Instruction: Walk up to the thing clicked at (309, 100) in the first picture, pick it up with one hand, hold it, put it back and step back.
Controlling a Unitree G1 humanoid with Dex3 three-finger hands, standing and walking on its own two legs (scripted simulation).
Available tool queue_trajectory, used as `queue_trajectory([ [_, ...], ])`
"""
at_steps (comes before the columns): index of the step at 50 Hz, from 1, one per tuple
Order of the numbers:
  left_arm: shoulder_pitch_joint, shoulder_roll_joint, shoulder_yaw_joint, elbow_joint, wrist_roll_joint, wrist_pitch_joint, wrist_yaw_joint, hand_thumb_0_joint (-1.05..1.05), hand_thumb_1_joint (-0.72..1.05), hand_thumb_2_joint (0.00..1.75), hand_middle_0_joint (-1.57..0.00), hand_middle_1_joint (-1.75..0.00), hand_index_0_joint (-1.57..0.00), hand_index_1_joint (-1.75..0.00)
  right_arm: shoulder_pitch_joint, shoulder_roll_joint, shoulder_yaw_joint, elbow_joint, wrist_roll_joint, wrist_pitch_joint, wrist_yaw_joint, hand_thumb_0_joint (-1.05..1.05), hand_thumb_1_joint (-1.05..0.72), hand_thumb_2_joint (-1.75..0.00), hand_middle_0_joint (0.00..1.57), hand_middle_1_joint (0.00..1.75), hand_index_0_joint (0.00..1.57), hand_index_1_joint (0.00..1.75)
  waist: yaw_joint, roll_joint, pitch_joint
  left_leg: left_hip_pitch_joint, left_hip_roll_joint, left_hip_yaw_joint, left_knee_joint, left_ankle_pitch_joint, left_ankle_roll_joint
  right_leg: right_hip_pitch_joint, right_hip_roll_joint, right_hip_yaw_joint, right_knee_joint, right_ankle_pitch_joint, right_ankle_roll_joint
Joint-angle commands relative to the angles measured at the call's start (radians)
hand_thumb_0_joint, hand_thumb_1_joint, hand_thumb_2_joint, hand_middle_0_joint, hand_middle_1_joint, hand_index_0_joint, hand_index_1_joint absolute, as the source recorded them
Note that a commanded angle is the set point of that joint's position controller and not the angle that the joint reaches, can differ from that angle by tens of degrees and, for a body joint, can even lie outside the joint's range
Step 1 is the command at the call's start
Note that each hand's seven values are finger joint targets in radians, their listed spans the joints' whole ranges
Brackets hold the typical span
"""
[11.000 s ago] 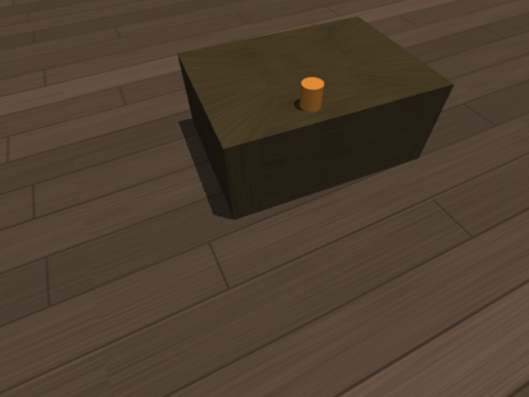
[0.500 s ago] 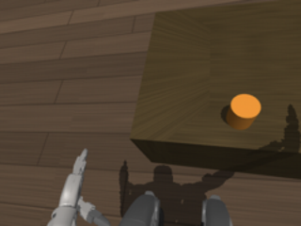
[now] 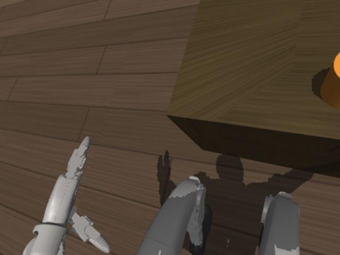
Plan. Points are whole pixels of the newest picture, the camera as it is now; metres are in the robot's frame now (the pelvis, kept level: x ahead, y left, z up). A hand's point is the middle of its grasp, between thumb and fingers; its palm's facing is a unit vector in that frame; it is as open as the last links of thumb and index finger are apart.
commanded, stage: close in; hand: right
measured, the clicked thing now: out of the picture +0.51 -0.24 -0.06
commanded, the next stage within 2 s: rest palm in 0.36 s
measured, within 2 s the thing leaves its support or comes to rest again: leaves its support in 1.90 s
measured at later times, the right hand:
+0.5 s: hand out of the picture +0.47 -0.26 -0.05, palm faces +0.27 +0.96 +0.04, open 17.8 cm
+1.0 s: hand out of the picture +0.50 -0.24 -0.05, palm faces +0.27 +0.96 +0.02, open 16.9 cm
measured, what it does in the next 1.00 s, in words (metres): stands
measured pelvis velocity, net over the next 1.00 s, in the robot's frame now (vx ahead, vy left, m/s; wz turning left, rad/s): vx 0.00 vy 0.01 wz -0.01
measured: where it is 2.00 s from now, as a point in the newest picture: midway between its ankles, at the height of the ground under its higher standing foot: (231, 248)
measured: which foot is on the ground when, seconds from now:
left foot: down 0.00-1.00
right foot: down 0.00-1.00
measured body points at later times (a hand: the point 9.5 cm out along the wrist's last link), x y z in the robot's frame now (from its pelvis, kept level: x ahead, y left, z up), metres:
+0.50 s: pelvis -0.01 +0.00 +0.00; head +0.17 -0.09 +0.40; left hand +0.17 +0.26 +0.12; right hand +0.45 -0.31 -0.05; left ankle +0.06 +0.14 -0.53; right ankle +0.05 -0.12 -0.53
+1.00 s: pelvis +0.00 +0.01 +0.00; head +0.18 -0.08 +0.40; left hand +0.18 +0.26 +0.11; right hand +0.48 -0.29 -0.05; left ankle +0.06 +0.14 -0.53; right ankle +0.05 -0.12 -0.53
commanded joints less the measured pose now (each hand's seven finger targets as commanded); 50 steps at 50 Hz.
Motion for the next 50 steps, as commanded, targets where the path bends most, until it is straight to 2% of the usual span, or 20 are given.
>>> queue_trajectory([
  [1, 0.133, 0.209, 0.197, -0.223, -0.016, -0.037, 0.016, 0.00, -0.55, 0.05, -0.04, -0.05, -0.04, -0.05, -0.277, -0.198, 0.083, -0.212, -0.022, -0.029, -0.051, 0.00, 0.61, -0.02, 0.04, 0.05, 0.05, 0.05, -0.004, -0.504, -0.569, 0.145, -0.042, 0.000, -0.149, 0.242, 0.062, 0.641, 0.022, 0.008, -0.219, 0.367, 0.001],
  [2, 0.143, 0.204, 0.198, -0.203, -0.021, -0.027, 0.014, 0.00, -0.55, 0.05, -0.04, -0.05, -0.04, -0.05, -0.271, -0.146, 0.119, -0.204, -0.026, -0.013, -0.055, 0.00, 0.61, -0.02, 0.05, 0.05, 0.05, 0.05, -0.008, -0.507, -0.510, 0.109, -0.039, -0.001, -0.144, 0.207, 0.065, 0.604, 0.024, 0.007, -0.227, 0.314, 0.004],
  [4, 0.151, 0.204, 0.220, -0.179, -0.024, -0.014, 0.014, 0.00, -0.54, 0.04, -0.04, -0.05, -0.04, -0.05, -0.339, -0.182, 0.111, -0.318, -0.044, 0.006, -0.080, 0.00, 0.61, -0.02, 0.04, 0.05, 0.04, 0.05, -0.030, -0.577, -0.517, 0.082, -0.028, -0.006, -0.130, 0.171, 0.068, 0.607, 0.023, 0.001, -0.239, 0.255, 0.013],
  [5, 0.142, 0.202, 0.233, -0.190, -0.027, -0.008, 0.013, 0.00, -0.53, 0.04, -0.04, -0.05, -0.05, -0.05, -0.343, -0.169, 0.137, -0.336, -0.059, 0.023, -0.087, 0.00, 0.61, -0.02, 0.04, 0.05, 0.04, 0.05, -0.034, -0.594, -0.513, 0.065, -0.024, -0.008, -0.130, 0.143, 0.068, 0.617, 0.023, -0.001, -0.246, 0.212, 0.017],
  [7, 0.142, 0.186, 0.228, -0.199, -0.025, 0.000, 0.008, 0.00, -0.52, 0.03, -0.04, -0.05, -0.05, -0.05, -0.345, -0.082, 0.188, -0.335, -0.067, 0.046, -0.100, 0.00, 0.61, -0.02, 0.04, 0.05, 0.04, 0.05, -0.025, -0.581, -0.487, 0.036, -0.020, -0.003, -0.114, 0.129, 0.067, 0.613, 0.017, 0.013, -0.254, 0.180, 0.021],
  [10, 0.150, 0.174, 0.198, -0.241, -0.031, 0.013, 0.006, 0.00, -0.54, 0.04, -0.04, -0.05, -0.05, -0.05, -0.338, -0.112, 0.149, -0.331, -0.066, 0.056, -0.148, 0.00, 0.61, -0.03, 0.04, 0.05, 0.04, 0.05, -0.046, -0.476, -0.502, 0.092, -0.023, -0.002, -0.123, 0.152, 0.061, 0.541, 0.028, 0.008, -0.240, 0.166, 0.008],
  [14, 0.134, 0.225, 0.238, -0.375, -0.037, 0.038, 0.017, 0.00, -0.55, 0.05, -0.04, -0.04, -0.04, -0.05, -0.303, -0.148, 0.097, -0.313, -0.070, 0.050, -0.204, 0.00, 0.61, -0.03, 0.04, 0.05, 0.04, 0.05, -0.048, -0.365, -0.530, 0.198, -0.027, -0.003, -0.152, 0.176, 0.060, 0.500, 0.038, 0.009, -0.269, 0.153, -0.005],
  [17, 0.156, 0.218, 0.250, -0.375, -0.040, 0.054, 0.020, 0.00, -0.54, 0.05, -0.04, -0.05, -0.04, -0.05, -0.296, -0.114, 0.105, -0.287, -0.073, 0.040, -0.221, 0.00, 0.61, -0.03, 0.04, 0.05, 0.04, 0.05, -0.033, -0.338, -0.517, 0.206, -0.032, -0.008, -0.160, 0.172, 0.061, 0.479, 0.046, -0.001, -0.266, 0.149, -0.012],
  [18, 0.145, 0.204, 0.240, -0.374, -0.035, 0.054, 0.019, 0.00, -0.55, 0.05, -0.04, -0.04, -0.04, -0.05, -0.284, -0.124, 0.099, -0.287, -0.079, 0.033, -0.227, 0.00, 0.61, -0.03, 0.03, 0.06, 0.04, 0.06, -0.054, -0.351, -0.509, 0.212, -0.032, -0.017, -0.162, 0.174, 0.061, 0.462, 0.044, -0.012, -0.258, 0.154, -0.014],
  [23, 0.164, 0.158, 0.222, -0.321, -0.031, 0.049, 0.016, 0.00, -0.54, 0.05, -0.04, -0.05, -0.04, -0.05, -0.293, -0.068, 0.126, -0.256, -0.084, 0.007, -0.231, 0.00, 0.61, -0.04, 0.03, 0.06, 0.03, 0.06, -0.030, -0.348, -0.468, 0.199, -0.032, -0.036, -0.160, 0.192, 0.055, 0.431, 0.042, -0.025, -0.222, 0.175, -0.017],
  [24, 0.145, 0.157, 0.218, -0.335, -0.030, 0.046, 0.017, 0.00, -0.61, 0.09, -0.04, -0.03, -0.02, -0.06, -0.310, -0.074, 0.124, -0.300, -0.085, 0.000, -0.235, 0.00, 0.61, -0.07, 0.02, 0.06, 0.03, 0.06, -0.046, -0.358, -0.491, 0.204, -0.032, -0.040, -0.162, 0.197, 0.054, 0.446, 0.039, -0.026, -0.223, 0.184, -0.016],
  [29, 0.173, 0.167, 0.230, -0.380, -0.027, 0.041, 0.014, 0.00, -0.61, 0.09, -0.04, -0.03, -0.02, -0.06, -0.334, -0.036, 0.161, -0.313, -0.099, -0.010, -0.235, 0.00, 0.56, -0.08, 0.03, 0.06, 0.03, 0.06, -0.009, -0.399, -0.544, 0.212, -0.032, -0.028, -0.158, 0.237, 0.055, 0.527, 0.037, -0.021, -0.229, 0.241, -0.010],
  [30, 0.173, 0.170, 0.231, -0.392, -0.027, 0.040, 0.014, 0.00, -0.61, 0.09, -0.04, -0.03, -0.02, -0.06, -0.338, -0.056, 0.150, -0.347, -0.100, -0.010, -0.237, 0.00, 0.56, -0.07, 0.03, 0.06, 0.04, 0.06, -0.022, -0.413, -0.578, 0.220, -0.032, -0.032, -0.159, 0.261, 0.053, 0.552, 0.037, -0.021, -0.221, 0.277, -0.011],
  [33, 0.198, 0.152, 0.222, -0.322, -0.027, 0.051, 0.008, 0.00, -0.61, 0.09, -0.04, -0.04, -0.02, -0.06, -0.351, -0.020, 0.176, -0.327, -0.098, 0.001, -0.239, 0.00, 0.55, -0.04, 0.06, 0.05, 0.06, 0.05, -0.016, -0.428, -0.530, 0.185, -0.034, -0.026, -0.154, 0.247, 0.057, 0.532, 0.041, -0.022, -0.228, 0.266, -0.008],
  [35, 0.176, 0.178, 0.247, -0.357, -0.027, 0.049, 0.009, 0.00, -0.56, 0.06, -0.05, -0.05, -0.04, -0.06, -0.366, -0.072, 0.147, -0.367, -0.103, 0.004, -0.255, 0.00, 0.57, 0.00, 0.15, 0.04, 0.15, 0.04, -0.032, -0.458, -0.578, 0.191, -0.031, -0.025, -0.154, 0.231, 0.058, 0.569, 0.040, -0.021, -0.239, 0.258, -0.005],
  [39, 0.173, 0.140, 0.212, -0.314, -0.026, 0.051, 0.002, 0.00, -0.57, 0.06, -0.05, -0.05, -0.04, -0.06, -0.368, -0.026, 0.169, -0.297, -0.103, 0.009, -0.269, 0.00, 0.58, 0.00, 0.25, 0.08, 0.25, 0.08, -0.013, -0.394, -0.488, 0.173, -0.032, -0.039, -0.159, 0.230, 0.050, 0.472, 0.037, -0.027, -0.208, 0.226, -0.016],
  [42, 0.142, 0.181, 0.231, -0.401, -0.024, 0.051, 0.005, 0.00, -0.57, 0.06, -0.04, -0.05, -0.04, -0.05, -0.397, -0.098, 0.135, -0.333, -0.116, 0.009, -0.286, 0.00, 0.61, 0.00, 0.26, 0.08, 0.25, 0.08, -0.019, -0.368, -0.585, 0.251, -0.031, -0.052, -0.173, 0.265, 0.045, 0.480, 0.037, -0.025, -0.203, 0.245, -0.025],
  [46, 0.174, 0.165, 0.218, -0.376, -0.027, 0.068, 0.005, 0.00, -0.56, 0.06, -0.04, -0.05, -0.04, -0.05, -0.408, -0.034, 0.175, -0.250, -0.126, 0.017, -0.282, 0.00, 0.58, 0.00, 0.33, 0.14, 0.32, 0.14, 0.009, -0.361, -0.539, 0.226, -0.035, -0.035, -0.171, 0.248, 0.050, 0.472, 0.044, -0.018, -0.226, 0.229, -0.021],
  [48, 0.161, 0.181, 0.245, -0.363, -0.026, 0.067, 0.008, 0.00, -0.56, 0.06, -0.04, -0.05, -0.04, -0.05, -0.411, -0.039, 0.181, -0.262, -0.131, 0.021, -0.277, 0.00, 0.56, -0.01, 0.33, 0.16, 0.32, 0.16, 0.016, -0.385, -0.556, 0.208, -0.034, -0.038, -0.166, 0.270, 0.047, 0.500, 0.037, -0.018, -0.208, 0.267, -0.023],
  [50, 0.169, 0.159, 0.219, -0.341, -0.022, 0.070, 0.003, 0.00, -0.56, 0.06, -0.04, -0.05, -0.04, -0.06, -0.416, -0.026, 0.191, -0.232, -0.135, 0.029, -0.273, 0.00, 0.54, -0.05, 0.36, 0.19, 0.36, 0.19, 0.018, -0.380, -0.528, 0.187, -0.034, -0.035, -0.156, 0.263, 0.048, 0.475, 0.038, -0.019, -0.199, 0.260, -0.022],
])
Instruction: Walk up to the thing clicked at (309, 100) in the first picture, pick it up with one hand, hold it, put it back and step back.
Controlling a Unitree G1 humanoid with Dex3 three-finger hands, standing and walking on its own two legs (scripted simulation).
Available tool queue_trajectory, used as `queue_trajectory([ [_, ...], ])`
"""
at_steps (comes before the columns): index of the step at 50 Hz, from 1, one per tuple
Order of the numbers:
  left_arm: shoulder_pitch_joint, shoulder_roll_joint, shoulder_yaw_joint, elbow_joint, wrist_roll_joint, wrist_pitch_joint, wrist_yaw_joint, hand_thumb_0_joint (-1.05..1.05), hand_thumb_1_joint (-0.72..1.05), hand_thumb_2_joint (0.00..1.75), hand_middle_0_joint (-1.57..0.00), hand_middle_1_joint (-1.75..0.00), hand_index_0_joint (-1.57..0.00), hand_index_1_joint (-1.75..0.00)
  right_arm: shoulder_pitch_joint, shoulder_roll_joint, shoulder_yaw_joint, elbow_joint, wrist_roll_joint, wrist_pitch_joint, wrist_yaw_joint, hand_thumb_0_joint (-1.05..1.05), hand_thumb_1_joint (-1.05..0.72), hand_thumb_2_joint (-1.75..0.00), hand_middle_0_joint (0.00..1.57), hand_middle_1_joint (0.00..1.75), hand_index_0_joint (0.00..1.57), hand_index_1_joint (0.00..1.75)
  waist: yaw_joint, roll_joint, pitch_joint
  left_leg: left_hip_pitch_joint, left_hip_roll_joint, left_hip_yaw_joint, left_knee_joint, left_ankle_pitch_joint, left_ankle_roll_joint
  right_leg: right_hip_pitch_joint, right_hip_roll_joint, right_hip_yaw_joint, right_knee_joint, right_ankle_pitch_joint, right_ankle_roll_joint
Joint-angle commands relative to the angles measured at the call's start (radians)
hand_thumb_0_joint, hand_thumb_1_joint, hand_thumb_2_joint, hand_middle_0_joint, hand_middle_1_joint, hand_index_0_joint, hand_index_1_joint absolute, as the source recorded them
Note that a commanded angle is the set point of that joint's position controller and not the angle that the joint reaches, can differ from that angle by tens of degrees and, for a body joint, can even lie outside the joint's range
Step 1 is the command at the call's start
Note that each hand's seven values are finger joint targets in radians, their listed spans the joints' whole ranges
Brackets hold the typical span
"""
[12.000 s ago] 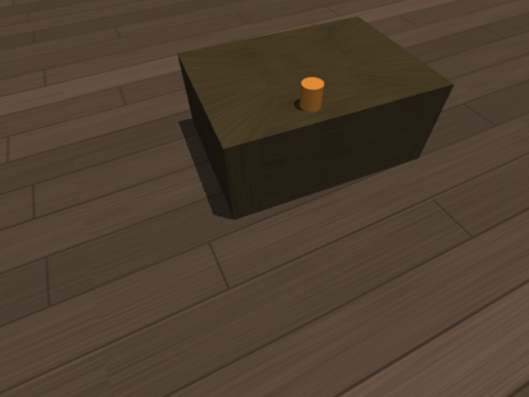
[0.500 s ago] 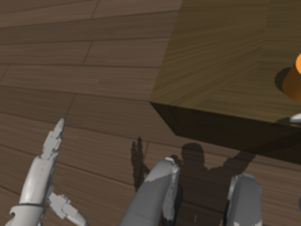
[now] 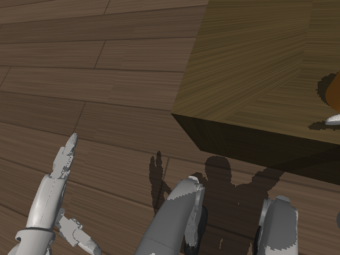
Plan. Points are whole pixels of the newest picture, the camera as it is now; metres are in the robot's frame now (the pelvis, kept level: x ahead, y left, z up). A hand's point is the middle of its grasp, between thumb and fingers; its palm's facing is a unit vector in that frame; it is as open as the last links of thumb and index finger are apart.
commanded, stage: close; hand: right
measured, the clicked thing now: out of the picture +0.52 -0.24 -0.06
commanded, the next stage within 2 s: settle in 0.48 s
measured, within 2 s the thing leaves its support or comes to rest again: leaves its support in 0.90 s
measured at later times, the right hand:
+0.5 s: hand out of the picture +0.50 -0.25 -0.04, palm faces +0.27 +0.96 +0.01, open 11.6 cm
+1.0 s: hand out of the picture +0.50 -0.24 -0.02, palm faces +0.24 +0.97 +0.02, open 11.9 cm
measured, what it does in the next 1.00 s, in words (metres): stands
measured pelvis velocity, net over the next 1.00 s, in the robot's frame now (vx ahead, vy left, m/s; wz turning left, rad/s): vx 0.01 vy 0.00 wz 0.00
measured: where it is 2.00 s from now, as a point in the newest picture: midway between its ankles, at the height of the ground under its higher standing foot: (225, 250)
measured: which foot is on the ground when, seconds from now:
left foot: down 0.00-1.00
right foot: down 0.00-1.00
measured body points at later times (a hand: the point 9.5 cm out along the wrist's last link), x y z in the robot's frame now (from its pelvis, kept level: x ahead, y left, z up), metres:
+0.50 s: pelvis +0.00 +0.00 +0.01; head +0.18 -0.09 +0.41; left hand +0.18 +0.26 +0.12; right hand +0.48 -0.30 -0.04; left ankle +0.06 +0.13 -0.52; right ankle +0.06 -0.13 -0.52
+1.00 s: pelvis +0.01 +0.00 +0.03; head +0.18 -0.09 +0.43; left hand +0.18 +0.26 +0.12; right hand +0.48 -0.29 -0.01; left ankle +0.06 +0.13 -0.52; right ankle +0.06 -0.13 -0.52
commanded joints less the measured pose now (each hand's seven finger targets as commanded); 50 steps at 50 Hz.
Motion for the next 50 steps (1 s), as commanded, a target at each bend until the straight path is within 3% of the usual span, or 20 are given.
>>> queue_trajectory([
  [1, 0.079, 0.155, 0.143, -0.124, -0.010, -0.047, 0.025, 0.00, -0.56, 0.06, -0.04, -0.05, -0.04, -0.05, -0.334, -0.183, 0.025, -0.160, -0.004, -0.060, 0.015, 0.00, 0.56, -0.05, 0.37, 0.20, 0.37, 0.20, -0.001, -0.342, -0.506, 0.213, -0.036, -0.023, -0.185, 0.257, 0.038, 0.473, 0.035, -0.007, -0.203, 0.237, -0.032],
  [5, 0.054, 0.187, 0.175, -0.158, -0.009, -0.047, 0.028, 0.00, -0.56, 0.06, -0.04, -0.05, -0.04, -0.05, -0.338, -0.241, 0.001, -0.202, -0.016, -0.060, 0.007, 0.00, 0.53, -0.10, 0.44, 0.26, 0.44, 0.26, -0.014, -0.383, -0.574, 0.222, -0.035, -0.017, -0.170, 0.285, 0.039, 0.536, 0.030, -0.006, -0.199, 0.293, -0.028],
  [6, 0.073, 0.191, 0.175, -0.172, -0.010, -0.045, 0.027, 0.00, -0.56, 0.06, -0.04, -0.05, -0.04, -0.06, -0.347, -0.226, 0.009, -0.221, -0.016, -0.059, 0.010, 0.00, 0.53, -0.10, 0.44, 0.26, 0.44, 0.26, -0.003, -0.380, -0.597, 0.224, -0.036, -0.010, -0.171, 0.298, 0.040, 0.565, 0.031, -0.003, -0.200, 0.317, -0.027],
  [9, 0.089, 0.164, 0.166, -0.133, -0.011, -0.041, 0.021, 0.00, -0.56, 0.07, -0.04, -0.05, -0.03, -0.05, -0.287, -0.181, 0.023, -0.200, -0.011, -0.047, 0.014, 0.00, 0.48, -0.19, 0.55, 0.37, 0.55, 0.37, -0.019, -0.398, -0.564, 0.220, -0.039, -0.003, -0.176, 0.289, 0.042, 0.565, 0.032, -0.006, -0.216, 0.318, -0.024],
  [12, 0.078, 0.176, 0.175, -0.154, -0.015, -0.039, 0.020, 0.00, -0.56, 0.06, -0.04, -0.05, -0.03, -0.05, -0.316, -0.194, 0.020, -0.302, -0.005, -0.042, 0.010, 0.00, 0.45, -0.24, 0.68, 0.46, 0.68, 0.46, -0.041, -0.446, -0.637, 0.223, -0.038, -0.001, -0.178, 0.281, 0.045, 0.634, 0.032, -0.004, -0.235, 0.329, -0.017],
  [15, 0.066, 0.170, 0.176, -0.099, -0.017, -0.034, 0.022, 0.00, -0.56, 0.07, -0.04, -0.05, -0.03, -0.05, -0.278, -0.125, 0.052, -0.265, 0.002, -0.035, 0.004, 0.00, 0.39, -0.31, 0.77, 0.55, 0.78, 0.55, -0.034, -0.415, -0.535, 0.172, -0.037, 0.012, -0.171, 0.238, 0.048, 0.603, 0.028, 0.010, -0.255, 0.297, -0.011],
  [18, 0.029, 0.189, 0.182, -0.134, -0.016, -0.033, 0.027, 0.00, -0.56, 0.07, -0.04, -0.05, -0.03, -0.05, -0.295, -0.153, 0.036, -0.269, -0.007, -0.042, -0.017, 0.00, 0.32, -0.38, 0.88, 0.64, 0.89, 0.64, -0.033, -0.377, -0.532, 0.171, -0.036, 0.011, -0.174, 0.231, 0.046, 0.606, 0.025, 0.021, -0.262, 0.291, -0.012],
  [22, 0.046, 0.175, 0.166, -0.138, -0.014, -0.032, 0.032, 0.00, -0.56, 0.06, -0.04, -0.05, -0.03, -0.05, -0.355, -0.175, 0.035, -0.206, -0.008, -0.057, -0.033, 0.00, 0.23, -0.48, 0.97, 0.74, 0.97, 0.74, 0.010, -0.307, -0.491, 0.224, -0.039, -0.007, -0.213, 0.252, 0.036, 0.517, 0.034, 0.000, -0.237, 0.234, -0.034],
  [24, 0.048, 0.166, 0.149, -0.139, -0.015, -0.031, 0.032, 0.00, -0.56, 0.06, -0.04, -0.04, -0.03, -0.05, -0.327, -0.189, 0.027, -0.145, -0.012, -0.062, -0.028, 0.00, 0.14, -0.57, 1.02, 0.82, 1.02, 0.82, 0.011, -0.287, -0.452, 0.234, -0.038, -0.018, -0.225, 0.226, 0.035, 0.469, 0.038, -0.007, -0.242, 0.186, -0.037],
  [26, 0.053, 0.177, 0.154, -0.195, -0.015, -0.032, 0.035, 0.00, -0.55, 0.05, -0.04, -0.04, -0.04, -0.05, -0.347, -0.258, -0.002, -0.200, -0.021, -0.069, -0.027, 0.00, 0.06, -0.65, 1.08, 0.90, 1.08, 0.90, -0.012, -0.332, -0.542, 0.272, -0.037, -0.027, -0.229, 0.238, 0.038, 0.528, 0.040, -0.011, -0.253, 0.211, -0.032],
  [28, 0.103, 0.145, 0.138, -0.138, -0.011, -0.030, 0.028, 0.00, -0.54, 0.05, -0.04, -0.05, -0.04, -0.05, -0.335, -0.188, 0.034, -0.140, -0.015, -0.059, -0.011, 0.00, -0.03, -0.80, 1.12, 1.01, 1.12, 1.01, 0.010, -0.343, -0.493, 0.249, -0.038, -0.030, -0.234, 0.234, 0.035, 0.518, 0.040, -0.017, -0.239, 0.208, -0.032],
  [29, 0.096, 0.140, 0.136, -0.126, -0.013, -0.034, 0.026, 0.00, -0.54, 0.05, -0.04, -0.05, -0.04, -0.05, -0.322, -0.178, 0.033, -0.133, -0.005, -0.057, -0.005, 0.00, -0.04, -0.83, 1.12, 1.04, 1.13, 1.04, 0.002, -0.349, -0.484, 0.246, -0.038, -0.029, -0.223, 0.247, 0.037, 0.502, 0.040, -0.015, -0.235, 0.220, -0.033],
  [31, 0.076, 0.165, 0.159, -0.139, -0.015, -0.043, 0.027, 0.00, -0.58, 0.07, -0.06, -0.05, -0.05, -0.06, -0.325, -0.239, -0.002, -0.203, -0.001, -0.059, 0.000, 0.00, -0.03, -0.99, 1.07, 1.14, 1.11, 1.14, -0.023, -0.385, -0.549, 0.244, -0.038, -0.025, -0.206, 0.264, 0.040, 0.544, 0.037, -0.013, -0.231, 0.262, -0.028],
  [33, 0.059, 0.199, 0.186, -0.185, -0.016, -0.047, 0.029, 0.00, -0.57, 0.07, -0.05, -0.05, -0.05, -0.06, -0.326, -0.235, 0.018, -0.237, -0.009, -0.050, 0.014, 0.00, -0.02, -1.06, 1.09, 1.18, 1.13, 1.18, -0.009, -0.409, -0.598, 0.249, -0.037, -0.016, -0.206, 0.271, 0.043, 0.611, 0.034, -0.009, -0.244, 0.292, -0.021],
  [35, 0.079, 0.165, 0.154, -0.138, -0.015, -0.042, 0.026, 0.00, -0.58, 0.07, -0.05, -0.05, -0.04, -0.06, -0.323, -0.196, 0.032, -0.217, -0.002, -0.042, 0.024, 0.00, -0.06, -1.12, 1.13, 1.24, 1.17, 1.24, -0.012, -0.393, -0.560, 0.242, -0.038, -0.010, -0.210, 0.276, 0.043, 0.594, 0.034, -0.004, -0.244, 0.301, -0.022],
  [38, 0.048, 0.180, 0.159, -0.141, -0.017, -0.044, 0.031, 0.00, -0.58, 0.07, -0.05, -0.05, -0.04, -0.06, -0.358, -0.260, -0.006, -0.303, 0.008, -0.040, 0.020, 0.00, -0.03, -1.16, 1.17, 1.29, 1.22, 1.29, -0.045, -0.421, -0.645, 0.281, -0.037, -0.013, -0.211, 0.309, 0.042, 0.634, 0.034, -0.004, -0.247, 0.345, -0.021],
  [42, 0.067, 0.168, 0.153, -0.082, -0.017, -0.028, 0.035, 0.00, -0.57, 0.08, -0.05, -0.05, -0.04, -0.06, -0.366, -0.219, 0.025, -0.322, 0.016, -0.026, 0.010, 0.00, 0.02, -1.19, 1.18, 1.33, 1.23, 1.33, -0.047, -0.437, -0.618, 0.290, -0.041, -0.011, -0.245, 0.286, 0.043, 0.671, 0.034, -0.008, -0.283, 0.315, -0.018],
  [45, 0.043, 0.164, 0.132, -0.101, -0.013, -0.027, 0.041, 0.00, -0.57, 0.07, -0.05, -0.05, -0.04, -0.06, -0.395, -0.261, 0.011, -0.387, 0.018, -0.031, -0.006, 0.00, 0.03, -1.24, 1.21, 1.38, 1.27, 1.38, -0.061, -0.419, -0.656, 0.343, -0.043, -0.023, -0.273, 0.328, 0.036, 0.695, 0.033, -0.014, -0.279, 0.349, -0.026],
  [48, 0.068, 0.113, 0.086, 0.015, -0.010, -0.015, 0.040, 0.00, -0.56, 0.07, -0.05, -0.05, -0.04, -0.06, -0.355, -0.180, 0.054, -0.283, 0.025, -0.029, -0.014, 0.00, 0.03, -1.25, 1.22, 1.39, 1.28, 1.39, -0.054, -0.379, -0.533, 0.339, -0.043, -0.033, -0.299, 0.309, 0.034, 0.619, 0.039, -0.024, -0.295, 0.298, -0.030],
  [50, 0.024, 0.127, 0.092, 0.004, -0.011, -0.020, 0.045, 0.00, -0.57, 0.07, -0.05, -0.04, -0.04, -0.05, -0.371, -0.206, 0.046, -0.301, 0.022, -0.038, -0.022, 0.00, 0.05, -1.22, 1.21, 1.37, 1.27, 1.37, -0.065, -0.384, -0.535, 0.345, -0.038, -0.038, -0.299, 0.300, 0.037, 0.620, 0.038, -0.024, -0.309, 0.294, -0.028],
])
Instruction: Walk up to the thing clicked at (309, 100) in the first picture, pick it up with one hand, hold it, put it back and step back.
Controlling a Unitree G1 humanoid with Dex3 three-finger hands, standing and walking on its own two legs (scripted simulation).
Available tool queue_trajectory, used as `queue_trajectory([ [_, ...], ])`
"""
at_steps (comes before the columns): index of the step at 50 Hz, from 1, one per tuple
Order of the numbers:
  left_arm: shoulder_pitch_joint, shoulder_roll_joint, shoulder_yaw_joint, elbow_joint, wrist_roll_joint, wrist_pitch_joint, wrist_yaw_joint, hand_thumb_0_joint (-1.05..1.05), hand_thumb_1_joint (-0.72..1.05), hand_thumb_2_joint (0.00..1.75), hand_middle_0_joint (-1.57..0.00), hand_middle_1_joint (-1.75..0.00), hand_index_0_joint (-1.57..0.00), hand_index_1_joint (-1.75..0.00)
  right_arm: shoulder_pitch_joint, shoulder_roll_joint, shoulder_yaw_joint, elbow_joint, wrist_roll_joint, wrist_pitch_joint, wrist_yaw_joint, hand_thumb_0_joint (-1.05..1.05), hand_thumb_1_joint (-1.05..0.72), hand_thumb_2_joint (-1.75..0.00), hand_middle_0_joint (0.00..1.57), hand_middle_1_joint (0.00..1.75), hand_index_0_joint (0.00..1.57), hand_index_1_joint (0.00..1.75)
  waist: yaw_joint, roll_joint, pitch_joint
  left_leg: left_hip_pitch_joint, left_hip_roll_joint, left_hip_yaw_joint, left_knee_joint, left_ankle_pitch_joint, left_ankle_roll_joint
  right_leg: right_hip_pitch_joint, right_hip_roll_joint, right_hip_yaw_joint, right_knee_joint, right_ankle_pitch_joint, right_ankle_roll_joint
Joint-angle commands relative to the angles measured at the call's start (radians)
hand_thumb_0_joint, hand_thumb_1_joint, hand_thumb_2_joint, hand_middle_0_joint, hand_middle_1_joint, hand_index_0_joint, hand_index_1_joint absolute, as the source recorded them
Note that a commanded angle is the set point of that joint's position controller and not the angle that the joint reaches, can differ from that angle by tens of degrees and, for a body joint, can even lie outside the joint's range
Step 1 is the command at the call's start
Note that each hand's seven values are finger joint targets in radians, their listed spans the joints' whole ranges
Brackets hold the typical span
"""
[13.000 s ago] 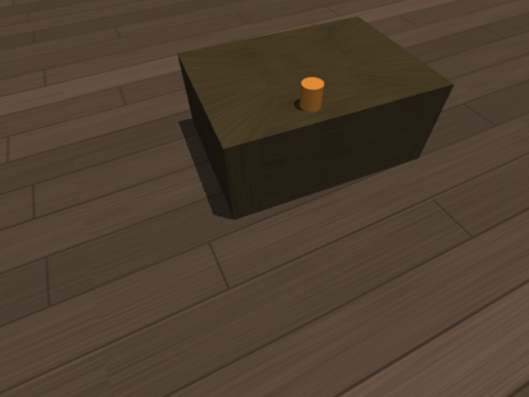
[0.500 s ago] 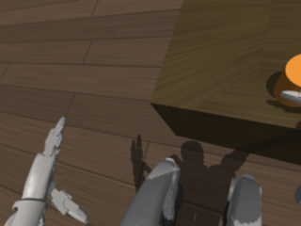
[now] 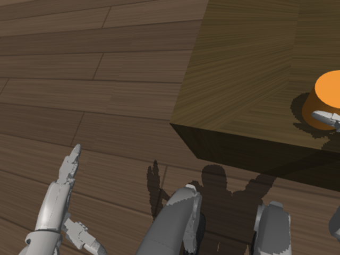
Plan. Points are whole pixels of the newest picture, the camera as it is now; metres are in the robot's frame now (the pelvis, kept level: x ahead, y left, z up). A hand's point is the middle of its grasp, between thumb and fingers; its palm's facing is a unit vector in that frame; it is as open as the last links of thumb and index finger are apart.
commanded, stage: settle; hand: right
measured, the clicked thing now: (331, 102) +0.49 -0.22 -0.06
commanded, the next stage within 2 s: lift in 0.48 s
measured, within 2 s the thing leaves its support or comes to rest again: neither
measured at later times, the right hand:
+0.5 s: hand out of the picture +0.49 -0.25 +0.00, palm faces +0.25 +0.97 +0.01, open 12.0 cm
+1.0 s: hand out of the picture +0.46 -0.24 +0.05, palm faces +0.24 +0.97 +0.00, open 12.0 cm
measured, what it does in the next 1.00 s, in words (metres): rises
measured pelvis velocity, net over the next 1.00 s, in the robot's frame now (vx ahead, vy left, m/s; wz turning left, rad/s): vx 0.02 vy -0.01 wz -0.04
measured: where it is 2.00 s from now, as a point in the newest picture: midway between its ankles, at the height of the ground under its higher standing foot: outside the picture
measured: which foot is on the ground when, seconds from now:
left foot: down 0.00-1.00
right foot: down 0.00-1.00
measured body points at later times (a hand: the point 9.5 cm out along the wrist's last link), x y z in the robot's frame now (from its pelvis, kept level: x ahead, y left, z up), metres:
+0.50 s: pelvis +0.01 -0.01 +0.03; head +0.17 -0.09 +0.44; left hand +0.18 +0.25 +0.09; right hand +0.48 -0.30 +0.00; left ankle +0.06 +0.13 -0.55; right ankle +0.05 -0.13 -0.55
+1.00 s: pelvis +0.02 -0.01 +0.06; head +0.14 -0.07 +0.49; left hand +0.19 +0.25 +0.11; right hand +0.44 -0.29 +0.05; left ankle +0.06 +0.13 -0.55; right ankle +0.05 -0.13 -0.55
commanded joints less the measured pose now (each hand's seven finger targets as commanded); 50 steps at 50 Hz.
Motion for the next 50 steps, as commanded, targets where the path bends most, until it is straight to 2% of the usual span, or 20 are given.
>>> queue_trajectory([
  [1, 0.026, 0.176, 0.133, -0.143, -0.002, -0.045, 0.031, 0.00, -0.57, 0.07, -0.05, -0.05, -0.04, -0.06, -0.435, -0.282, -0.013, -0.284, 0.017, -0.107, -0.017, 0.00, 0.05, -1.21, 1.20, 1.35, 1.25, 1.35, -0.038, -0.372, -0.574, 0.251, -0.033, -0.034, -0.201, 0.275, 0.036, 0.554, 0.041, -0.017, -0.227, 0.283, -0.030],
  [2, 0.010, 0.196, 0.147, -0.177, 0.001, -0.044, 0.032, 0.00, -0.57, 0.07, -0.05, -0.05, -0.04, -0.06, -0.416, -0.299, -0.020, -0.270, 0.009, -0.105, -0.020, 0.00, 0.03, -1.23, 1.20, 1.37, 1.26, 1.37, -0.040, -0.361, -0.588, 0.267, -0.033, -0.035, -0.210, 0.281, 0.035, 0.578, 0.040, -0.015, -0.230, 0.293, -0.031],
  [5, 0.046, 0.182, 0.143, -0.117, -0.002, -0.032, 0.032, 0.00, -0.57, 0.07, -0.05, -0.05, -0.04, -0.06, -0.393, -0.209, 0.015, -0.175, 0.026, -0.103, -0.014, 0.00, 0.01, -1.26, 1.20, 1.38, 1.26, 1.38, -0.011, -0.326, -0.505, 0.267, -0.035, -0.026, -0.232, 0.257, 0.036, 0.534, 0.046, -0.011, -0.262, 0.242, -0.033],
  [8, 0.020, 0.200, 0.142, -0.169, -0.003, -0.033, 0.036, 0.00, -0.56, 0.07, -0.05, -0.04, -0.04, -0.05, -0.398, -0.255, -0.007, -0.212, 0.022, -0.102, -0.012, 0.00, 0.02, -1.27, 1.19, 1.39, 1.25, 1.39, -0.027, -0.312, -0.557, 0.303, -0.034, -0.026, -0.251, 0.268, 0.034, 0.584, 0.043, -0.009, -0.279, 0.265, -0.034],
  [11, 0.043, 0.152, 0.108, -0.092, -0.007, -0.032, 0.034, 0.00, -0.56, 0.06, -0.05, -0.05, -0.04, -0.05, -0.403, -0.205, 0.024, -0.177, 0.033, -0.106, 0.006, 0.00, 0.02, -1.26, 1.19, 1.38, 1.25, 1.38, -0.032, -0.331, -0.477, 0.262, -0.031, -0.021, -0.256, 0.225, 0.039, 0.572, 0.046, -0.010, -0.306, 0.224, -0.027],
  [16, 0.025, 0.167, 0.117, -0.067, -0.001, -0.039, 0.042, 0.00, -0.56, 0.06, -0.04, -0.05, -0.04, -0.05, -0.422, -0.243, 0.008, -0.215, 0.039, -0.117, 0.012, 0.00, 0.04, -1.26, 1.15, 1.37, 1.21, 1.37, -0.050, -0.368, -0.536, 0.276, -0.029, -0.016, -0.246, 0.292, 0.039, 0.656, 0.041, -0.008, -0.301, 0.341, -0.023],
  [21, 0.013, 0.177, 0.123, -0.080, 0.002, -0.038, 0.043, 0.00, -0.57, 0.07, -0.04, -0.04, -0.03, -0.05, -0.439, -0.250, 0.010, -0.236, 0.037, -0.114, 0.010, 0.00, -0.01, -1.29, 1.17, 1.40, 1.23, 1.40, -0.046, -0.371, -0.602, 0.327, -0.030, -0.022, -0.268, 0.350, 0.035, 0.703, 0.043, -0.012, -0.298, 0.405, -0.028],
  [23, 0.025, 0.157, 0.100, -0.066, 0.002, -0.032, 0.039, 0.00, -0.57, 0.07, -0.04, -0.04, -0.03, -0.05, -0.423, -0.215, 0.024, -0.219, 0.041, -0.109, 0.010, 0.00, -0.02, -1.29, 1.18, 1.40, 1.24, 1.40, -0.045, -0.351, -0.589, 0.349, -0.031, -0.020, -0.275, 0.368, 0.033, 0.686, 0.047, -0.012, -0.302, 0.413, -0.028],
  [28, 0.016, 0.175, 0.116, -0.054, -0.001, -0.022, 0.042, 0.00, -0.56, 0.06, -0.04, -0.04, -0.03, -0.05, -0.417, -0.250, 0.010, -0.225, 0.030, -0.106, 0.004, 0.00, -0.02, -1.31, 1.17, 1.41, 1.23, 1.41, -0.054, -0.363, -0.583, 0.339, -0.031, -0.016, -0.284, 0.358, 0.035, 0.722, 0.043, -0.012, -0.324, 0.432, -0.024],
  [29, 0.021, 0.164, 0.111, -0.033, 0.002, -0.018, 0.040, 0.00, -0.56, 0.06, -0.04, -0.05, -0.04, -0.05, -0.416, -0.226, 0.022, -0.188, 0.029, -0.103, 0.004, 0.00, -0.05, -1.32, 1.19, 1.43, 1.25, 1.43, -0.043, -0.354, -0.545, 0.331, -0.031, -0.017, -0.295, 0.336, 0.036, 0.703, 0.045, -0.015, -0.331, 0.397, -0.023],
  [36, 0.022, 0.162, 0.113, -0.087, -0.003, -0.016, 0.036, 0.00, -0.54, 0.05, -0.04, -0.05, -0.04, -0.05, -0.371, -0.199, 0.026, -0.229, 0.033, -0.098, -0.006, 0.00, 0.07, -1.31, 1.21, 1.44, 1.27, 1.44, -0.067, -0.331, -0.576, 0.420, -0.033, -0.018, -0.332, 0.382, 0.031, 0.757, 0.048, -0.020, -0.365, 0.441, -0.027],
  [38, 0.046, 0.139, 0.103, -0.024, -0.001, -0.011, 0.032, 0.00, -0.54, 0.05, -0.04, -0.05, -0.04, -0.05, -0.352, -0.159, 0.039, -0.205, 0.037, -0.095, -0.005, 0.00, 0.06, -1.29, 1.19, 1.41, 1.26, 1.42, -0.065, -0.327, -0.512, 0.394, -0.033, -0.016, -0.337, 0.370, 0.032, 0.738, 0.049, -0.024, -0.375, 0.427, -0.022],
  [39, 0.037, 0.126, 0.089, -0.016, -0.003, -0.013, 0.029, 0.00, -0.54, 0.05, -0.04, -0.05, -0.04, -0.05, -0.351, -0.140, 0.058, -0.233, 0.043, -0.099, -0.003, 0.00, 0.05, -1.30, 1.20, 1.42, 1.26, 1.42, -0.081, -0.363, -0.506, 0.388, -0.030, -0.017, -0.331, 0.357, 0.038, 0.745, 0.050, -0.025, -0.391, 0.429, -0.016],
  [41, 0.017, 0.121, 0.082, -0.020, -0.004, -0.013, 0.029, 0.00, -0.54, 0.05, -0.04, -0.05, -0.04, -0.05, -0.350, -0.162, 0.041, -0.265, 0.041, -0.098, -0.009, 0.00, 0.04, -1.30, 1.21, 1.42, 1.27, 1.42, -0.102, -0.337, -0.519, 0.398, -0.031, -0.016, -0.342, 0.359, 0.036, 0.771, 0.048, -0.023, -0.401, 0.442, -0.018],
  [44, -0.006, 0.130, 0.094, -0.040, -0.002, -0.017, 0.029, 0.00, -0.54, 0.05, -0.04, -0.05, -0.04, -0.05, -0.344, -0.109, 0.074, -0.336, 0.056, -0.104, -0.007, 0.00, 0.03, -1.31, 1.22, 1.43, 1.28, 1.43, -0.100, -0.347, -0.539, 0.439, -0.028, -0.021, -0.361, 0.359, 0.036, 0.802, 0.049, -0.028, -0.425, 0.425, -0.016],
  [45, 0.017, 0.138, 0.103, -0.027, -0.005, -0.015, 0.031, 0.00, -0.54, 0.05, -0.04, -0.05, -0.04, -0.05, -0.308, -0.129, 0.056, -0.318, 0.052, -0.097, -0.015, 0.00, 0.02, -1.30, 1.21, 1.42, 1.27, 1.42, -0.116, -0.333, -0.542, 0.454, -0.028, -0.021, -0.368, 0.355, 0.036, 0.804, 0.052, -0.031, -0.437, 0.418, -0.017],
  [46, 0.021, 0.115, 0.081, 0.001, -0.004, -0.013, 0.030, 0.00, -0.54, 0.05, -0.04, -0.05, -0.04, -0.05, -0.306, -0.084, 0.091, -0.344, 0.053, -0.093, -0.015, 0.00, 0.01, -1.30, 1.22, 1.42, 1.28, 1.42, -0.120, -0.332, -0.529, 0.451, -0.029, -0.021, -0.378, 0.345, 0.037, 0.810, 0.051, -0.033, -0.446, 0.405, -0.018],
  [47, 0.022, 0.139, 0.113, -0.004, -0.010, -0.012, 0.035, 0.00, -0.54, 0.05, -0.04, -0.05, -0.04, -0.05, -0.317, -0.089, 0.092, -0.369, 0.058, -0.090, -0.019, 0.00, 0.01, -1.29, 1.21, 1.41, 1.26, 1.41, -0.116, -0.333, -0.535, 0.461, -0.028, -0.023, -0.389, 0.330, 0.038, 0.827, 0.054, -0.036, -0.462, 0.380, -0.014],
  [49, 0.013, 0.143, 0.115, -0.013, -0.011, -0.012, 0.036, 0.00, -0.54, 0.05, -0.04, -0.05, -0.04, -0.05, -0.261, -0.046, 0.105, -0.376, 0.068, -0.078, -0.021, 0.00, 0.03, -1.30, 1.21, 1.43, 1.27, 1.43, -0.111, -0.284, -0.541, 0.508, -0.028, -0.019, -0.409, 0.361, 0.031, 0.836, 0.055, -0.034, -0.471, 0.403, -0.021],
  [50, 0.017, 0.153, 0.122, -0.014, -0.014, -0.012, 0.038, 0.00, -0.55, 0.05, -0.04, -0.05, -0.04, -0.05, -0.273, -0.057, 0.107, -0.437, 0.070, -0.077, -0.028, 0.00, 0.01, -1.31, 1.22, 1.43, 1.28, 1.43, -0.131, -0.286, -0.555, 0.532, -0.026, -0.023, -0.418, 0.362, 0.031, 0.845, 0.059, -0.040, -0.480, 0.396, -0.020],
])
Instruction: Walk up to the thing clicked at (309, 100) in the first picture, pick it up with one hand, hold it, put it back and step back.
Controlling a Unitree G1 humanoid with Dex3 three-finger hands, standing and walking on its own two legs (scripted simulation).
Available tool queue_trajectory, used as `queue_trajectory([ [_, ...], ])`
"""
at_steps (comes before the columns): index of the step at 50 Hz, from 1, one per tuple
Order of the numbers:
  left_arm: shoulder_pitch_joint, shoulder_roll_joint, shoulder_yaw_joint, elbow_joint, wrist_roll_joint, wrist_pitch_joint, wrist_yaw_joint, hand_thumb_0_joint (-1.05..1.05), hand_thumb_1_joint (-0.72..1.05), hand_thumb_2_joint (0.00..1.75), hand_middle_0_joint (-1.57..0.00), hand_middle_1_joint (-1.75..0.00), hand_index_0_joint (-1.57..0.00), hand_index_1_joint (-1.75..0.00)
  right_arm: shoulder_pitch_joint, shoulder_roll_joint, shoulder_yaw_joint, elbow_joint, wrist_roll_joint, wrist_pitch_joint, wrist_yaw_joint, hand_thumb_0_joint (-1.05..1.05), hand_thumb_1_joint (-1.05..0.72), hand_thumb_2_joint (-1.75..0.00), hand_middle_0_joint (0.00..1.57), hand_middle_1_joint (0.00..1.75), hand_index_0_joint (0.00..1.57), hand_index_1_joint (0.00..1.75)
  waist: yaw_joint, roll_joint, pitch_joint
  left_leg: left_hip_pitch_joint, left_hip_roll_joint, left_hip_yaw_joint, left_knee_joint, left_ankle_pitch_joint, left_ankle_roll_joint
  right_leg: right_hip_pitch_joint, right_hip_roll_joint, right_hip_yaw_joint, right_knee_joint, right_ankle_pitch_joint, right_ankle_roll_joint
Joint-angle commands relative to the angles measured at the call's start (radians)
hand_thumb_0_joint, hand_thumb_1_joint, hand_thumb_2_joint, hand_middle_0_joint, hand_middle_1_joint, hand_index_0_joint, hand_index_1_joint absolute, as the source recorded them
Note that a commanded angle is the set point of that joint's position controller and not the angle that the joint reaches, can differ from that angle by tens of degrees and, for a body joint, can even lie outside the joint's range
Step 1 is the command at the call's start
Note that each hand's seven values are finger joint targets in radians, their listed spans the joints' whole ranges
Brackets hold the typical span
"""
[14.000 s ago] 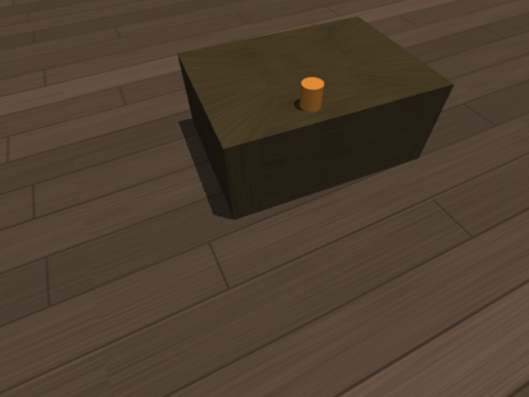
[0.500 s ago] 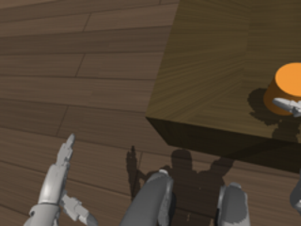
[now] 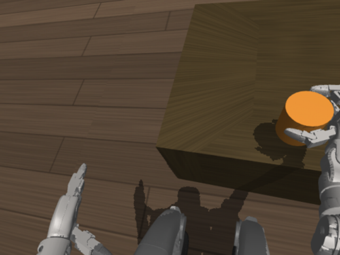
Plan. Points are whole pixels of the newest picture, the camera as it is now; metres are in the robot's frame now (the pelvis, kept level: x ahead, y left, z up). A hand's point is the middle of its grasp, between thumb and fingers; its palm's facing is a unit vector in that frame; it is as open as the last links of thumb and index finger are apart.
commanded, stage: lift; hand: right
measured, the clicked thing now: (301, 119) +0.45 -0.20 -0.03
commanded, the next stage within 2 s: hold in 1.10 s
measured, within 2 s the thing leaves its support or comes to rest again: neither
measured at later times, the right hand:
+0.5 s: hand (319, 124) +0.39 -0.20 +0.07, palm faces +0.22 +0.97 +0.00, open 12.0 cm
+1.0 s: hand (321, 123) +0.37 -0.18 +0.10, palm faces +0.21 +0.98 +0.01, open 12.0 cm
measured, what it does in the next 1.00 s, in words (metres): rises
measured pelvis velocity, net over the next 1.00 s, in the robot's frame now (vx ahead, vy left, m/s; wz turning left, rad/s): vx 0.02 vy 0.01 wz -0.03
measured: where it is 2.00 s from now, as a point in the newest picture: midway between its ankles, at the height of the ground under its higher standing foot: outside the picture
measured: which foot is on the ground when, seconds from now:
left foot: down 0.00-1.00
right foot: down 0.00-1.00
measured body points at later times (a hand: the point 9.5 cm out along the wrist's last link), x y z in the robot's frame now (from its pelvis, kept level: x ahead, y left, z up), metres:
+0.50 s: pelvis +0.01 +0.00 +0.05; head +0.09 -0.02 +0.49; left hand +0.17 +0.26 +0.04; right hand +0.37 -0.25 +0.07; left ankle +0.03 +0.14 -0.61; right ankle +0.04 -0.12 -0.61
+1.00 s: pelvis +0.02 +0.01 +0.07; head +0.07 -0.01 +0.52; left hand +0.18 +0.26 +0.05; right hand +0.35 -0.23 +0.10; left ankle +0.03 +0.14 -0.61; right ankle +0.04 -0.12 -0.61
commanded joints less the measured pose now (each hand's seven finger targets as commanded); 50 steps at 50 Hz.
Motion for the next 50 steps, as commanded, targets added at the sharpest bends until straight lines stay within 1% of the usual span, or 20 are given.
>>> queue_trajectory([
  [1, 0.045, 0.173, 0.135, -0.154, -0.012, -0.054, 0.025, 0.00, -0.55, 0.05, -0.04, -0.05, -0.04, -0.05, -0.360, -0.174, 0.014, -0.329, 0.033, -0.078, -0.014, 0.00, 0.03, -1.31, 1.22, 1.44, 1.28, 1.44, -0.049, -0.256, -0.527, 0.247, -0.040, -0.001, -0.178, 0.305, 0.040, 0.524, 0.047, -0.004, -0.231, 0.326, -0.011],
  [6, 0.026, 0.190, 0.157, -0.117, -0.025, -0.046, 0.035, 0.00, -0.55, 0.06, -0.04, -0.04, -0.04, -0.05, -0.321, -0.133, 0.040, -0.421, 0.048, -0.060, -0.038, 0.00, 0.06, -1.31, 1.22, 1.45, 1.28, 1.45, -0.064, -0.183, -0.452, 0.316, -0.034, -0.011, -0.236, 0.294, 0.034, 0.524, 0.054, -0.017, -0.285, 0.276, -0.015],
  [10, 0.015, 0.126, 0.111, -0.031, -0.033, -0.043, 0.035, 0.00, -0.55, 0.06, -0.04, -0.04, -0.04, -0.05, -0.182, 0.014, 0.128, -0.321, 0.050, -0.033, -0.033, 0.00, 0.05, -1.30, 1.21, 1.43, 1.27, 1.43, -0.075, -0.129, -0.274, 0.289, -0.029, -0.010, -0.270, 0.228, 0.035, 0.483, 0.055, -0.022, -0.347, 0.208, -0.014],
  [12, -0.012, 0.119, 0.090, -0.056, -0.034, -0.049, 0.036, 0.00, -0.54, 0.05, -0.04, -0.04, -0.04, -0.04, -0.213, -0.033, 0.104, -0.427, 0.054, -0.035, -0.031, 0.00, 0.06, -1.31, 1.22, 1.44, 1.28, 1.44, -0.104, -0.148, -0.331, 0.326, -0.024, -0.020, -0.280, 0.232, 0.036, 0.526, 0.054, -0.027, -0.360, 0.219, -0.011],
  [14, -0.005, 0.082, 0.051, -0.039, -0.033, -0.049, 0.033, 0.00, -0.54, 0.04, -0.04, -0.05, -0.04, -0.04, -0.183, 0.013, 0.142, -0.458, 0.061, -0.029, -0.025, 0.00, 0.07, -1.31, 1.21, 1.44, 1.27, 1.44, -0.114, -0.156, -0.319, 0.338, -0.024, -0.017, -0.290, 0.231, 0.036, 0.549, 0.057, -0.032, -0.379, 0.218, -0.007],
  [16, 0.019, 0.114, 0.092, -0.015, -0.039, -0.049, 0.042, 0.00, -0.53, 0.04, -0.04, -0.05, -0.04, -0.04, -0.164, -0.012, 0.112, -0.504, 0.076, -0.027, -0.027, 0.00, 0.06, -1.30, 1.21, 1.44, 1.28, 1.44, -0.113, -0.130, -0.349, 0.367, -0.021, -0.018, -0.301, 0.249, 0.032, 0.579, 0.059, -0.031, -0.386, 0.231, -0.011],
  [17, 0.018, 0.101, 0.081, -0.001, -0.038, -0.052, 0.041, 0.00, -0.53, 0.04, -0.04, -0.05, -0.04, -0.04, -0.165, -0.013, 0.117, -0.551, 0.078, -0.029, -0.030, 0.00, 0.08, -1.31, 1.21, 1.44, 1.28, 1.44, -0.126, -0.156, -0.367, 0.392, -0.016, -0.023, -0.299, 0.273, 0.032, 0.591, 0.064, -0.038, -0.386, 0.256, -0.010],
  [19, 0.018, 0.169, 0.157, -0.012, -0.044, -0.050, 0.055, 0.00, -0.53, 0.04, -0.04, -0.05, -0.04, -0.04, -0.154, -0.024, 0.108, -0.586, 0.085, -0.021, -0.037, 0.00, 0.06, -1.32, 1.23, 1.45, 1.29, 1.46, -0.104, -0.117, -0.401, 0.411, -0.018, -0.018, -0.310, 0.302, 0.027, 0.638, 0.063, -0.034, -0.393, 0.283, -0.014],
  [20, 0.000, 0.156, 0.139, -0.019, -0.044, -0.052, 0.055, 0.00, -0.53, 0.04, -0.04, -0.05, -0.04, -0.04, -0.155, 0.002, 0.131, -0.625, 0.088, -0.019, -0.043, 0.00, 0.08, -1.31, 1.22, 1.45, 1.28, 1.45, -0.119, -0.128, -0.403, 0.432, -0.015, -0.023, -0.318, 0.314, 0.027, 0.649, 0.066, -0.042, -0.397, 0.294, -0.013],
  [22, 0.029, 0.197, 0.188, 0.023, -0.049, -0.046, 0.068, 0.00, -0.54, 0.04, -0.03, -0.05, -0.04, -0.04, -0.154, -0.014, 0.119, -0.653, 0.092, -0.014, -0.058, 0.00, 0.09, -1.31, 1.21, 1.45, 1.28, 1.45, -0.104, -0.080, -0.392, 0.454, -0.015, -0.023, -0.339, 0.328, 0.019, 0.656, 0.065, -0.040, -0.398, 0.300, -0.021],
  [23, 0.009, 0.150, 0.143, 0.025, -0.055, -0.047, 0.063, 0.00, -0.54, 0.05, -0.03, -0.05, -0.04, -0.04, -0.087, 0.035, 0.150, -0.602, 0.090, -0.003, -0.060, 0.00, 0.10, -1.30, 1.20, 1.44, 1.27, 1.44, -0.118, -0.063, -0.328, 0.460, -0.012, -0.026, -0.354, 0.322, 0.018, 0.627, 0.070, -0.046, -0.408, 0.290, -0.023],
  [24, 0.010, 0.166, 0.170, 0.058, -0.056, -0.047, 0.068, 0.00, -0.54, 0.05, -0.03, -0.04, -0.03, -0.04, -0.112, 0.029, 0.144, -0.648, 0.097, -0.008, -0.062, 0.00, 0.11, -1.30, 1.20, 1.44, 1.27, 1.44, -0.114, -0.066, -0.323, 0.460, -0.008, -0.035, -0.362, 0.314, 0.016, 0.623, 0.069, -0.046, -0.408, 0.277, -0.025],
  [28, -0.050, 0.067, 0.060, 0.052, -0.060, -0.051, 0.065, 0.00, -0.54, 0.05, -0.03, -0.04, -0.03, -0.04, -0.059, 0.095, 0.195, -0.608, 0.087, -0.004, -0.060, 0.00, 0.13, -1.30, 1.20, 1.44, 1.27, 1.44, -0.146, -0.037, -0.252, 0.477, -0.001, -0.043, -0.384, 0.292, 0.018, 0.607, 0.069, -0.054, -0.432, 0.264, -0.024],
  [30, -0.038, 0.051, 0.042, 0.076, -0.057, -0.049, 0.065, 0.00, -0.53, 0.04, -0.04, -0.04, -0.04, -0.04, -0.072, 0.085, 0.192, -0.642, 0.090, -0.009, -0.054, 0.00, 0.13, -1.29, 1.19, 1.43, 1.26, 1.43, -0.152, -0.050, -0.266, 0.492, 0.003, -0.050, -0.384, 0.314, 0.017, 0.618, 0.070, -0.059, -0.432, 0.286, -0.023],
  [32, -0.022, 0.053, 0.041, 0.095, -0.055, -0.046, 0.063, 0.00, -0.53, 0.04, -0.04, -0.05, -0.04, -0.04, -0.044, 0.066, 0.187, -0.668, 0.084, 0.001, -0.052, 0.00, 0.16, -1.29, 1.17, 1.43, 1.25, 1.43, -0.172, -0.108, -0.304, 0.517, 0.007, -0.051, -0.375, 0.364, 0.020, 0.655, 0.075, -0.068, -0.436, 0.336, -0.017],
  [35, 0.004, 0.097, 0.081, 0.079, -0.059, -0.035, 0.067, 0.00, -0.53, 0.04, -0.03, -0.05, -0.04, -0.04, 0.027, 0.074, 0.189, -0.666, 0.086, 0.027, -0.051, 0.00, 0.12, -1.30, 1.19, 1.44, 1.26, 1.44, -0.157, -0.100, -0.322, 0.533, 0.003, -0.039, -0.379, 0.406, 0.018, 0.712, 0.069, -0.064, -0.456, 0.393, -0.012],
  [37, 0.012, 0.151, 0.146, 0.109, -0.064, -0.027, 0.073, 0.00, -0.53, 0.04, -0.03, -0.05, -0.04, -0.04, 0.021, 0.056, 0.175, -0.722, 0.097, 0.034, -0.057, 0.00, 0.10, -1.32, 1.22, 1.46, 1.29, 1.46, -0.151, -0.112, -0.321, 0.524, 0.001, -0.030, -0.383, 0.413, 0.019, 0.748, 0.064, -0.057, -0.474, 0.422, -0.008],
  [43, -0.093, 0.108, 0.113, 0.070, -0.076, -0.039, 0.079, 0.00, -0.55, 0.05, -0.04, -0.04, -0.03, -0.05, 0.023, 0.120, 0.205, -0.709, 0.113, 0.042, -0.068, 0.00, 0.13, -1.30, 1.19, 1.43, 1.26, 1.44, -0.149, 0.017, -0.223, 0.544, 0.005, -0.036, -0.443, 0.318, 0.010, 0.683, 0.065, -0.058, -0.498, 0.289, -0.029],
  [45, -0.097, 0.062, 0.053, 0.055, -0.075, -0.044, 0.076, 0.00, -0.54, 0.05, -0.04, -0.04, -0.03, -0.04, 0.035, 0.136, 0.232, -0.705, 0.110, 0.035, -0.062, 0.00, 0.12, -1.28, 1.18, 1.42, 1.25, 1.42, -0.160, 0.019, -0.215, 0.558, 0.009, -0.045, -0.457, 0.299, 0.011, 0.688, 0.066, -0.064, -0.503, 0.276, -0.028],
  [50, -0.017, 0.075, 0.076, 0.144, -0.073, -0.037, 0.078, 0.00, -0.53, 0.04, -0.04, -0.05, -0.04, -0.04, 0.057, 0.100, 0.228, -0.769, 0.104, 0.041, -0.054, 0.00, 0.14, -1.28, 1.15, 1.40, 1.22, 1.40, -0.175, -0.083, -0.238, 0.568, 0.012, -0.044, -0.440, 0.366, 0.017, 0.747, 0.073, -0.074, -0.518, 0.347, -0.015],
])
